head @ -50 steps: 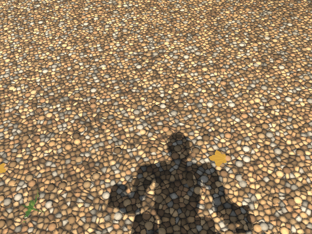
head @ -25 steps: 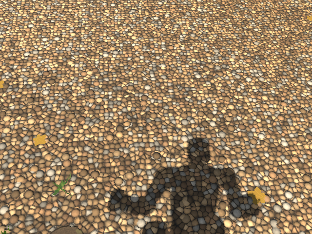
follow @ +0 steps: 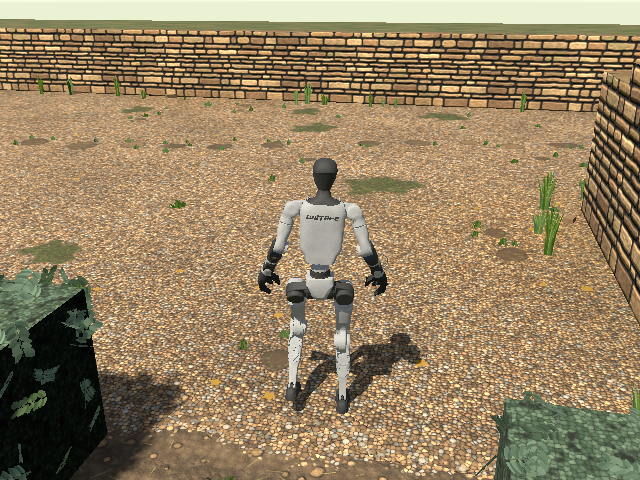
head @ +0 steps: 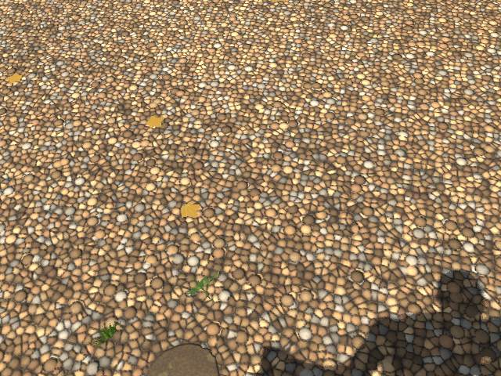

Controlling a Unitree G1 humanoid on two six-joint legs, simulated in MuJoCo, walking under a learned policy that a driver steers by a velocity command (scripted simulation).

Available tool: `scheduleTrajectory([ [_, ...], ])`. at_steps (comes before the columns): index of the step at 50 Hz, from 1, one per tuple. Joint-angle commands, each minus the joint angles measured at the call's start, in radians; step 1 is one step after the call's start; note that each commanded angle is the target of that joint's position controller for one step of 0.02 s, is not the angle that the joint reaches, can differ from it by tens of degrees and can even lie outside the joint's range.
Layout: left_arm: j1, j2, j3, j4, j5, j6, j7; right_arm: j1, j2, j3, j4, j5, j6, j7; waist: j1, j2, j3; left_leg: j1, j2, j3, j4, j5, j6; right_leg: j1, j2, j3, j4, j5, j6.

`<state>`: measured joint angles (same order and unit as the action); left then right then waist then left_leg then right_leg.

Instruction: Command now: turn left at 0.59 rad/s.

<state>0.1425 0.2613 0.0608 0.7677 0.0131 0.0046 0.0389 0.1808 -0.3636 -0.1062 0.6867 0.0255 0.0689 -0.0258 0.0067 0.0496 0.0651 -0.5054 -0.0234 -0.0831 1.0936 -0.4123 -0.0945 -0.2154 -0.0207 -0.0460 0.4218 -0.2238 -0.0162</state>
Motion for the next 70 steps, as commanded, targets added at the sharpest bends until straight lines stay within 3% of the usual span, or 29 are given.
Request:
scheduleTrajectory([
  [1,0.001,0.191,0.047,-0.057,-0.001,0.000,0.011,-0.078,-0.042,0.000,-0.115,-0.002,-0.016,0.009,0.040,-0.209,-0.112,-0.090,0.051,0.034,-0.113,0.002,-0.021,0.224,-0.259,0.166,-0.112,0.369,-0.213],
  [6,-0.014,0.234,0.059,-0.051,-0.021,0.006,-0.018,-0.047,-0.039,0.009,-0.119,-0.011,-0.012,0.023,0.032,-0.228,-0.128,0.125,0.038,0.109,-0.363,0.003,0.019,0.149,-0.274,0.113,-0.083,0.430,-0.211],
  [9,-0.032,0.216,0.048,-0.031,-0.048,0.005,-0.025,0.045,-0.039,0.004,-0.076,-0.015,-0.011,0.029,-0.027,-0.201,-0.129,0.324,0.008,0.136,-0.693,0.240,0.090,0.083,-0.247,0.079,0.017,0.368,-0.141],
  [10,0.028,0.172,0.033,-0.004,-0.038,-0.002,-0.031,0.062,-0.073,-0.003,-0.072,-0.017,-0.011,0.023,-0.022,-0.118,-0.149,0.464,0.050,0.059,-0.760,0.400,0.121,-0.009,-0.205,0.030,0.096,0.241,-0.064],
  [11,0.047,0.086,0.000,-0.026,0.024,-0.010,-0.042,0.077,-0.163,-0.016,-0.091,-0.025,-0.011,0.006,0.013,0.177,-0.209,0.631,0.305,-0.239,-0.723,0.812,0.203,-0.208,-0.103,-0.064,0.339,-0.204,0.044],
  [12,-0.008,0.111,0.009,-0.040,0.006,-0.006,-0.033,0.031,-0.114,0.007,-0.103,-0.057,-0.030,0.014,-0.021,0.187,-0.205,0.477,0.427,-0.308,-0.733,0.806,0.391,-0.260,-0.046,0.015,0.477,-0.440,0.080],
  [13,-0.021,0.164,0.023,-0.027,-0.016,0.003,-0.026,0.004,-0.060,0.023,-0.094,-0.066,-0.053,0.024,-0.030,0.105,-0.175,0.410,0.371,-0.242,-0.762,0.689,0.398,-0.233,-0.070,0.067,0.545,-0.424,0.088],
  [15,0.019,0.156,0.028,0.020,-0.025,0.019,-0.019,-0.060,-0.025,0.035,-0.058,-0.061,-0.079,0.027,0.001,0.103,-0.125,0.386,0.269,-0.118,-0.777,0.532,0.303,-0.230,-0.076,0.094,0.538,-0.318,0.091],
  [18,0.061,0.161,0.034,0.049,-0.030,0.028,-0.012,-0.088,-0.009,0.042,-0.023,-0.057,-0.093,0.013,0.015,0.104,-0.100,0.347,0.246,-0.032,-0.778,0.604,0.292,-0.169,-0.045,0.120,0.534,-0.212,0.114],
  [23,0.014,0.156,0.032,0.011,-0.037,0.035,-0.008,-0.078,-0.061,0.017,0.006,-0.040,-0.066,-0.013,-0.028,0.076,-0.080,0.421,0.309,-0.055,-0.776,0.510,0.337,-0.237,-0.049,0.076,0.489,-0.250,0.119],
  [29,0.023,0.136,0.027,-0.021,-0.035,0.045,-0.025,-0.117,-0.076,0.002,0.020,-0.038,-0.054,-0.012,-0.020,0.067,-0.095,0.425,0.350,-0.015,-0.762,0.581,0.352,-0.189,-0.054,0.022,0.409,-0.258,0.089],
  [32,0.051,0.135,0.030,-0.029,-0.036,0.050,-0.044,-0.138,-0.091,-0.006,0.024,-0.025,-0.048,-0.012,0.005,0.076,-0.120,0.425,0.352,0.029,-0.712,0.621,0.322,-0.113,-0.037,-0.015,0.288,-0.195,0.054],
  [34,0.114,0.139,0.037,-0.013,-0.033,0.050,-0.054,-0.146,-0.088,-0.008,0.037,-0.005,-0.042,-0.014,0.046,0.065,-0.131,0.372,0.313,0.096,-0.617,0.529,0.248,0.013,-0.001,-0.045,0.078,-0.014,0.005],
  [35,0.131,0.192,0.053,-0.015,-0.028,0.048,-0.047,-0.089,-0.057,-0.005,0.058,-0.009,-0.043,-0.010,0.035,-0.054,-0.125,0.271,0.244,0.175,-0.473,0.349,0.158,0.114,-0.037,0.067,-0.034,0.199,-0.044],
  [36,0.176,0.313,0.082,-0.024,-0.034,0.041,-0.025,-0.120,0.013,0.017,0.016,-0.063,-0.046,-0.003,0.019,-0.363,-0.132,-0.051,0.086,0.261,-0.168,-0.173,0.042,0.287,-0.292,0.441,-0.054,0.507,-0.189],
  [37,0.218,0.319,0.077,-0.036,-0.002,0.011,-0.040,-0.220,-0.010,0.011,-0.025,-0.047,-0.057,-0.004,0.088,-0.282,-0.175,-0.155,0.001,0.083,0.011,-0.312,0.039,0.241,-0.380,0.630,-0.130,0.268,-0.361],
  [38,0.186,0.284,0.069,-0.038,-0.006,-0.016,-0.048,-0.222,-0.048,-0.001,-0.023,-0.019,-0.065,0.003,0.067,-0.182,-0.132,-0.217,0.042,0.022,0.048,-0.222,0.061,0.240,-0.342,0.591,-0.184,-0.030,-0.338],
  [40,0.123,0.211,0.049,-0.042,-0.041,-0.037,-0.035,-0.208,-0.084,-0.019,0.007,-0.008,-0.084,0.010,0.037,-0.142,-0.029,-0.280,0.087,0.012,-0.028,-0.016,0.088,0.224,-0.265,0.527,-0.245,-0.372,-0.236],
  [44,0.164,0.198,0.036,-0.046,-0.022,-0.054,-0.012,-0.202,-0.058,-0.018,0.029,-0.020,-0.129,0.017,0.033,-0.149,-0.025,-0.238,0.069,0.013,-0.184,0.228,0.063,0.251,-0.197,0.440,-0.287,-0.201,-0.196],
  [51,0.214,0.227,0.046,-0.042,-0.032,-0.058,-0.009,-0.254,-0.025,-0.001,0.018,-0.013,-0.162,0.032,0.061,-0.191,0.003,-0.127,0.037,0.011,-0.473,0.362,0.005,0.149,-0.149,0.384,-0.264,-0.088,-0.188],
  [55,0.252,0.234,0.050,-0.034,-0.040,-0.050,-0.009,-0.316,-0.024,0.013,-0.010,-0.005,-0.185,0.050,0.088,-0.182,0.022,-0.075,0.024,0.014,-0.578,0.346,0.015,0.127,-0.156,0.422,-0.214,-0.068,-0.192],
  [59,0.230,0.224,0.049,-0.047,-0.039,-0.040,-0.011,-0.229,-0.072,0.001,0.002,0.001,-0.208,0.058,0.031,-0.231,-0.015,0.111,0.007,0.023,-0.637,0.296,0.059,0.113,-0.165,0.485,-0.130,0.077,-0.166],
  [61,0.221,0.164,0.029,-0.056,-0.027,-0.039,-0.012,-0.038,-0.118,-0.021,0.052,-0.011,-0.215,0.048,-0.059,-0.213,-0.129,0.385,0.036,0.028,-0.686,0.327,0.123,0.067,-0.092,0.419,0.066,0.232,-0.115],
  [62,0.228,0.101,0.005,-0.073,-0.005,-0.041,-0.014,0.131,-0.167,-0.031,0.070,-0.028,-0.214,0.041,-0.123,-0.087,-0.288,0.638,0.210,-0.158,-0.672,0.214,0.193,-0.054,-0.024,0.333,0.360,0.114,-0.076],
  [63,0.327,0.041,-0.010,-0.113,-0.039,-0.055,-0.010,0.206,-0.244,-0.048,0.112,-0.042,-0.203,0.052,-0.055,0.286,-0.350,0.848,0.396,-0.646,-0.809,-0.046,0.340,-0.387,0.127,0.238,0.665,-0.347,-0.013],
  [64,0.329,0.150,0.010,-0.081,-0.063,-0.062,-0.007,0.164,-0.138,-0.022,0.107,-0.018,-0.205,0.062,-0.061,0.189,-0.243,0.787,0.407,-0.691,-0.860,-0.190,0.338,-0.511,0.058,0.267,0.796,-0.339,-0.009],
  [65,0.241,0.193,0.021,-0.082,-0.062,-0.065,-0.011,0.116,-0.071,-0.005,0.096,-0.013,-0.200,0.059,-0.074,0.110,-0.126,0.686,0.363,-0.521,-0.854,-0.126,0.307,-0.542,0.018,0.253,0.816,-0.249,-0.017],
  [67,0.147,0.169,0.019,-0.098,-0.037,-0.073,-0.016,0.064,-0.031,0.011,0.095,-0.026,-0.188,0.053,-0.057,0.029,-0.044,0.535,0.290,-0.329,-0.875,0.114,0.293,-0.514,-0.035,0.212,0.759,-0.134,-0.017],
  [70,0.134,0.115,0.007,-0.112,-0.034,-0.073,-0.036,0.069,-0.020,0.022,0.110,-0.026,-0.190,0.043,-0.024,0.064,-0.045,0.456,0.253,-0.206,-0.924,0.277,0.307,-0.460,-0.073,0.164,0.659,-0.092,-0.008],
])
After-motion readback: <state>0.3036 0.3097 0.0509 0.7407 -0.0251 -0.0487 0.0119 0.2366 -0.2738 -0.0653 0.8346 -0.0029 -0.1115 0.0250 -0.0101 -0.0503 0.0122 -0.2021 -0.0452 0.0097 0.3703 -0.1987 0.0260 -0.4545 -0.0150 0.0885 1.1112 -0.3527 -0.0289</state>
